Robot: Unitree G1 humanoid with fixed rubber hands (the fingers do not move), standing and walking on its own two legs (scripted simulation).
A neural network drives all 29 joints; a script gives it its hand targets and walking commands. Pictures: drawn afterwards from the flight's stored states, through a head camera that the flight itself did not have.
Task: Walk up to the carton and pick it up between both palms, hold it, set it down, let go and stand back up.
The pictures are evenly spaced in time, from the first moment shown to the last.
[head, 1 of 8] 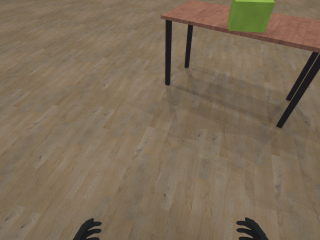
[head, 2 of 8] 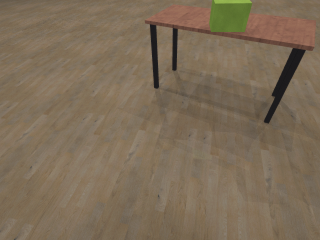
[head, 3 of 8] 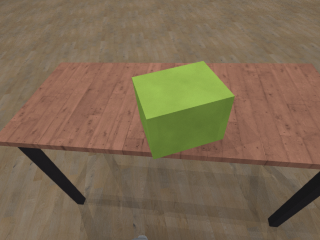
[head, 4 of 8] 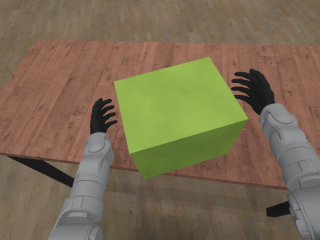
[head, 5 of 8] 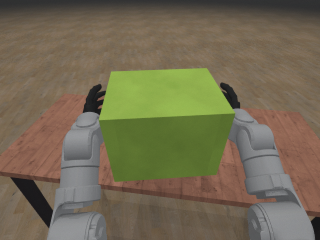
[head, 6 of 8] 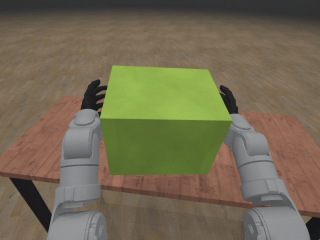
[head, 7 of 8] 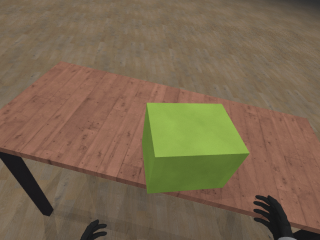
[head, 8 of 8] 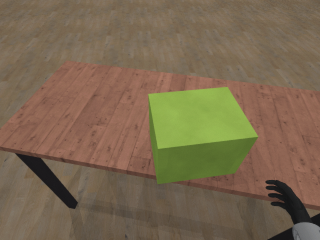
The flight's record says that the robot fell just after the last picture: no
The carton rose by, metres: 0.21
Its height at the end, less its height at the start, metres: +0.00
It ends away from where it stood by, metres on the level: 0.01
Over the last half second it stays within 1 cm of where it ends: yes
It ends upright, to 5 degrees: yes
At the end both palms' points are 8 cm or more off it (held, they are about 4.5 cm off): yes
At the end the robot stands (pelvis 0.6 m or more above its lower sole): yes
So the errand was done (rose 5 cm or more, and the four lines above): yes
